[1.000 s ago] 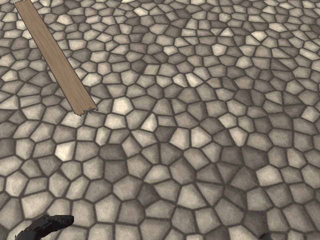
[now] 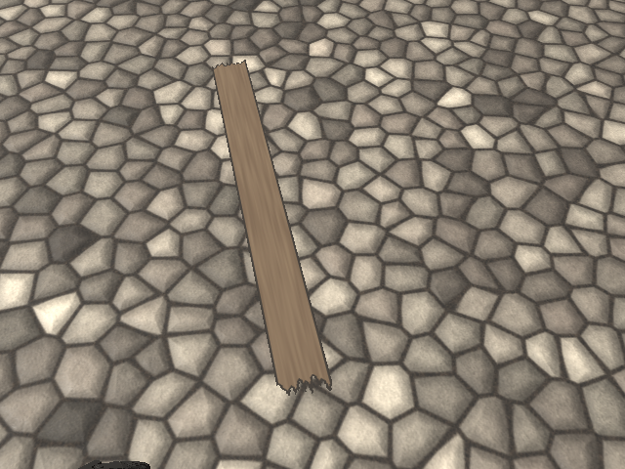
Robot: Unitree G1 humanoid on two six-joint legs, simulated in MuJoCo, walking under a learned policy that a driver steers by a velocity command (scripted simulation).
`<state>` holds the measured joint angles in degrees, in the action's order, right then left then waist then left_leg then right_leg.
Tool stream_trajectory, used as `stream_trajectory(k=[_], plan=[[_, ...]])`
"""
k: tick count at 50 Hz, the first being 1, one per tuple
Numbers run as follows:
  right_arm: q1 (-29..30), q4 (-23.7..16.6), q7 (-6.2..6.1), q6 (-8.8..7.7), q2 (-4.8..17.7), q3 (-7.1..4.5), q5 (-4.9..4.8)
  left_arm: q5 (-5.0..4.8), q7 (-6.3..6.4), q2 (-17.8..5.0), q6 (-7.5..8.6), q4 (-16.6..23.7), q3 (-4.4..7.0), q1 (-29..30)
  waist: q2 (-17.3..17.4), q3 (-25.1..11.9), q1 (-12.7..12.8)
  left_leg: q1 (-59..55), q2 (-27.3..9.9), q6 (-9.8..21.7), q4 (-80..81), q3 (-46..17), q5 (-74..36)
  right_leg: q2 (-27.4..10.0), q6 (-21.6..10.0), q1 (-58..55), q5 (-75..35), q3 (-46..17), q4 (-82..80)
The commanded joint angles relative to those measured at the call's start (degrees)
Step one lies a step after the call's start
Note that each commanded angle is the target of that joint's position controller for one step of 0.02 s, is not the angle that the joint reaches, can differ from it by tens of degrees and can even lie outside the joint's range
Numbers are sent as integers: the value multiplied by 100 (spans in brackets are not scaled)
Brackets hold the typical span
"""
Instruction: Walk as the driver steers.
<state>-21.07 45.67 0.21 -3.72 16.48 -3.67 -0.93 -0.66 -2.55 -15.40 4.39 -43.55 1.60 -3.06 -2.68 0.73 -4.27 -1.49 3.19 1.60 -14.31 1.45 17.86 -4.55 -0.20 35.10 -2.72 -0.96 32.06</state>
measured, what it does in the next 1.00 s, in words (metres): walks ahead: right foot, then left foot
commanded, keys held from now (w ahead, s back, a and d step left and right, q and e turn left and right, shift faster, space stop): w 0.50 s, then w+e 0.26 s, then e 0.24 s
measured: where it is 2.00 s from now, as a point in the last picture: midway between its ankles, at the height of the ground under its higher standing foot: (340, 351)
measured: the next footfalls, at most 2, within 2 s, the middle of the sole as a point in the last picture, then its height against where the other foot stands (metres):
right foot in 0.08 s outside the picture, level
left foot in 0.60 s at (249, 452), level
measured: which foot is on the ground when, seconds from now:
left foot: down 0.00-0.10, up 0.12-0.58, down 0.60-1.00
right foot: up 0.00-0.06, down 0.08-0.60, up 0.62-1.00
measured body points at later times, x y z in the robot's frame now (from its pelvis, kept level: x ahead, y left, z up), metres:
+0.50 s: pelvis +0.28 -0.03 +0.01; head +0.30 -0.03 +0.45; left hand +0.29 +0.25 -0.12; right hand +0.48 -0.27 -0.09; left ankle +0.46 +0.13 -0.69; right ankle +0.19 -0.13 -0.74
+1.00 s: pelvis +0.53 +0.01 +0.00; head +0.57 -0.01 +0.45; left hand +0.76 +0.23 -0.10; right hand +0.54 -0.28 -0.12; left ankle +0.48 +0.11 -0.74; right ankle +0.67 -0.15 -0.70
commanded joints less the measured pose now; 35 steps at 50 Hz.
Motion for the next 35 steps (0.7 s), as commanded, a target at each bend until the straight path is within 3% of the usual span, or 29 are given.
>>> stream_trajectory(k=[1,2,3,4,5,6,7,8,9,10,12,14,20,25,28,29,30,31,32,33,34,35], plan=[[-55,-122,-64,23,1028,-278,-33,0,-59,-624,123,481,163,377,713,235,194,-92,-1792,840,-34,-785,-2511,94,-233,-128,480,39,-256],[32,-116,-78,54,1066,-284,-31,12,-49,-725,132,409,217,60,778,30,393,-150,-1714,752,-434,-708,-3363,257,-338,-634,646,203,-336],[90,-114,-93,93,1000,-250,-14,31,-11,-913,132,191,335,-662,713,-427,764,-21,-1442,611,-1316,-487,-4163,455,-495,-1644,596,395,-426],[24,-192,-120,105,770,-139,67,68,41,-1258,124,-22,457,-1620,419,-1222,1123,804,-1136,399,-2749,-230,-3458,-90,-785,-3267,263,-154,-135],[-761,-312,-66,-8,174,48,83,112,61,-1840,88,-124,599,-2179,-985,-2111,900,3216,-187,-89,-5111,-41,-789,-1549,-1782,-5583,1313,-2810,-412],[-497,-224,-42,-124,392,22,35,4,40,-1363,73,-167,472,-2341,-1118,-2391,1115,4066,26,-81,-5862,-831,1528,-1726,-1879,-5825,2309,-4219,-1377],[57,-380,-3,-188,819,-98,-125,-19,55,-1123,75,-116,379,-1920,-705,-1444,1090,4629,-344,7,-6192,-868,1238,-1582,-1561,-5155,2796,-3471,-1512],[470,-497,-13,-211,814,-79,-135,15,75,-977,58,-29,330,-1491,-283,-868,957,4613,-657,68,-5977,-658,719,-1382,-1381,-4296,2562,-2779,-1610],[658,-531,-32,-199,768,-85,-40,67,71,-826,54,5,279,-1174,-82,-426,787,4423,-856,59,-5593,-575,331,-1190,-1336,-3476,2095,-2276,-1790],[560,-498,-47,-144,719,-113,8,131,67,-676,86,36,230,-982,-210,-282,569,4020,-1039,55,-5280,-632,37,-1004,-1266,-2934,1673,-1917,-1957],[285,-378,-58,-27,510,-85,18,117,62,-654,144,5,229,-883,-302,-257,377,3603,-1106,-27,-5000,-578,-181,-847,-1317,-2466,1169,-1468,-2237],[465,-432,-82,27,429,-63,55,88,97,-788,189,-89,267,-968,-199,-107,356,3771,-1154,-151,-4580,-527,-542,-826,-1396,-2343,678,-1112,-2429],[1593,-665,3,-71,202,35,54,8,218,-984,113,-332,316,-1422,-40,143,725,3775,-973,-262,-2469,-280,-2246,-567,-1142,-2656,219,-312,-2540],[2274,-903,160,-142,253,48,-12,-52,245,-1076,-36,-599,357,-1874,-76,348,929,3841,-793,-115,-1657,-253,-2097,-916,-1081,-3458,199,-389,-2232],[2007,-890,200,-202,467,-31,11,-87,284,-1168,-128,-654,405,-1819,-184,205,632,3230,-621,75,-1367,-241,-1450,-1044,-945,-3726,-601,-632,-1661],[1469,-744,178,-223,612,-117,30,-93,294,-1186,-153,-629,405,-1671,-184,-97,290,2419,-460,184,-1175,-93,-1416,-874,-838,-3624,-1372,-529,-1065],[558,-487,120,-229,919,-265,67,-41,296,-992,-156,-588,331,-1659,-55,-764,-111,966,-571,363,-1291,-156,-1553,-534,-658,-3119,-1441,-325,33],[-443,-361,45,-201,1374,-377,147,139,293,-558,-139,-412,169,-1737,792,-1765,-402,-795,-1798,695,-1502,-1465,-1616,-41,-406,-1905,441,-22,1953],[-478,-267,81,-159,1568,-397,163,-13,259,-74,-19,-378,47,-2479,2302,-2337,26,-2147,-2778,1464,-702,-3934,-263,774,-160,74,3652,-223,3555],[-316,-348,75,-158,953,-253,110,-162,250,-796,41,-465,213,-2069,1458,-1814,-210,-1712,-2591,1245,-384,-3798,498,431,-176,623,3547,-729,4124],[44,-364,50,-174,725,-175,86,-226,244,-998,66,-311,294,-1576,1167,-1054,-175,-1012,-2430,1011,-273,-2910,348,190,-220,862,2984,-617,4138],[410,-376,50,-192,610,-131,110,-190,274,-907,52,-286,295,-1366,779,-696,3,-309,-2224,905,-102,-2340,-182,-53,-185,648,2493,-528,3960]])
Velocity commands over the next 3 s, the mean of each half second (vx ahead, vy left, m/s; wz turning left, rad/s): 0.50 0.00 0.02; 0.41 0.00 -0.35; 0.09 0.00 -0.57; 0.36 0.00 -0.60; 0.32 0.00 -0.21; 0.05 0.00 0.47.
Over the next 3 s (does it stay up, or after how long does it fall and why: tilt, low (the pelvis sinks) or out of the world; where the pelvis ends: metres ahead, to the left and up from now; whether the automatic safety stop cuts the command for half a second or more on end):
stays up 0.92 -0.44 0.00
